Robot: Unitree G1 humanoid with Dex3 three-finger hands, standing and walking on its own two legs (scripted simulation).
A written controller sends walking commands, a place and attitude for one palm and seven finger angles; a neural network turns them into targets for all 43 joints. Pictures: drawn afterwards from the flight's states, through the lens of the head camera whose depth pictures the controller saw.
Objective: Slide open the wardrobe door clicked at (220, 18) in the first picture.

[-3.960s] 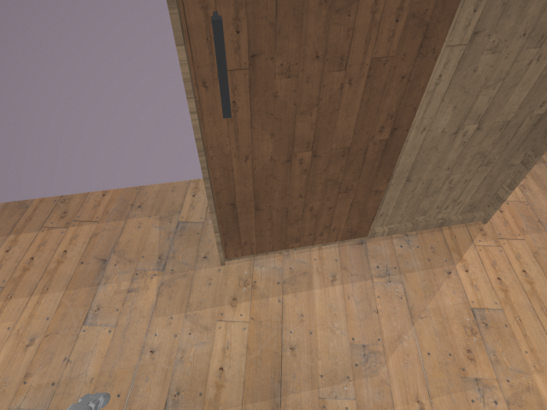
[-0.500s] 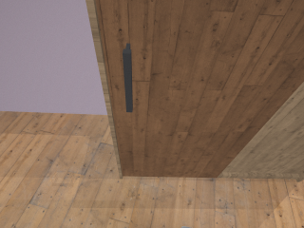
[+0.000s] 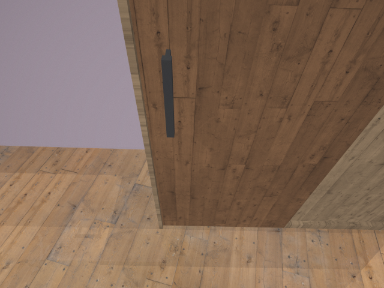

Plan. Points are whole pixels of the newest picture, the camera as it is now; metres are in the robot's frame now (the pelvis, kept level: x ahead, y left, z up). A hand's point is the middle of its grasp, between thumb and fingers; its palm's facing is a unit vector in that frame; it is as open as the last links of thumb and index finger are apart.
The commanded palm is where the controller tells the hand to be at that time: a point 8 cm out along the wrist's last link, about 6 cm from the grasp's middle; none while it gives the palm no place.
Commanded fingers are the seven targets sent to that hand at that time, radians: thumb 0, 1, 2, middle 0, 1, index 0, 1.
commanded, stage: come to a stop and stand still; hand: left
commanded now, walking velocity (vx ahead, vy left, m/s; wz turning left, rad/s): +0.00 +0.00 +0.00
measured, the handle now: (169, 97) +0.51 +0.09 +0.13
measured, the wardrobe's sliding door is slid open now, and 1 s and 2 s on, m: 0.00 0.00 0.00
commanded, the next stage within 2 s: look again from close up in 1.66 s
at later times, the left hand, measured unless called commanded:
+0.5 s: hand out of the picture -0.01 +0.22 -0.15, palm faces +0.00 -0.97 -0.23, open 7.3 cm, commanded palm none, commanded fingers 0.00 0.90 0.90 -0.20 -0.30 -0.20 -0.30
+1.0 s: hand out of the picture +0.02 +0.19 -0.15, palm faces +0.00 -0.98 -0.21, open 7.3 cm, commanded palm none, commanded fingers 0.00 0.90 0.90 -0.20 -0.30 -0.20 -0.30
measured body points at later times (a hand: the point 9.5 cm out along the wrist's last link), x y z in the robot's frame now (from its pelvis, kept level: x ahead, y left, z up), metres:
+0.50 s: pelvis -0.02 +0.04 +0.02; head -0.02 +0.02 +0.47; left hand -0.01 +0.27 -0.13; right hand -0.03 -0.19 -0.15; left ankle +0.00 +0.10 -0.72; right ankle +0.03 -0.10 -0.72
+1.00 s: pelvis +0.01 +0.02 +0.02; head +0.02 +0.00 +0.47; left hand +0.02 +0.24 -0.13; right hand +0.02 -0.20 -0.14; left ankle +0.00 +0.10 -0.72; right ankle +0.03 -0.10 -0.72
